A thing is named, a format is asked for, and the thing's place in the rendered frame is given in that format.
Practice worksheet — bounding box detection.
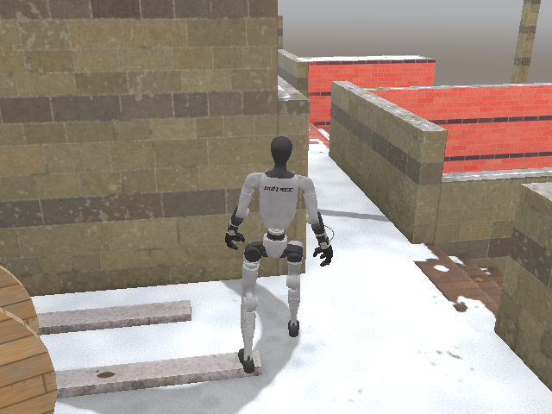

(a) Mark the robot right upper arm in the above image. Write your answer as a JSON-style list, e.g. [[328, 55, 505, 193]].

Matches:
[[298, 175, 319, 224]]

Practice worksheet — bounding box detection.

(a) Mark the robot left hand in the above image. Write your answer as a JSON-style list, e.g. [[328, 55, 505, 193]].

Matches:
[[225, 233, 245, 250]]

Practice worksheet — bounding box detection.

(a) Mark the right robot shin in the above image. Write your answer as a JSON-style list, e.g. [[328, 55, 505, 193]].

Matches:
[[288, 275, 300, 326]]

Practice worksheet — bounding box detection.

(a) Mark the robot left upper arm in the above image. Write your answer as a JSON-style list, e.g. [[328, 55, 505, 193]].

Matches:
[[235, 172, 262, 219]]

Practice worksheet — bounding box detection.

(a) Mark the robot shin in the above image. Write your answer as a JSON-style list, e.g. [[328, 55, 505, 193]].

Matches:
[[241, 297, 256, 361], [288, 275, 300, 326]]

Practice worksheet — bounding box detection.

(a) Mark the robot right forearm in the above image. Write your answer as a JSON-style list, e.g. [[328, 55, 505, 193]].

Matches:
[[311, 211, 330, 249]]

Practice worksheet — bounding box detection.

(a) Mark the robot left forearm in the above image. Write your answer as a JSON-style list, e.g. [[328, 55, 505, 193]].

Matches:
[[227, 205, 243, 235]]

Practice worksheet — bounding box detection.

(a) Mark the robot right hand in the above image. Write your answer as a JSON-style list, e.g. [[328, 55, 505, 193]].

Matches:
[[313, 245, 333, 267]]

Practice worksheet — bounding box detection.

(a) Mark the left robot shin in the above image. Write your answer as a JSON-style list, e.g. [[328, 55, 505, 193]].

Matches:
[[241, 297, 256, 361]]

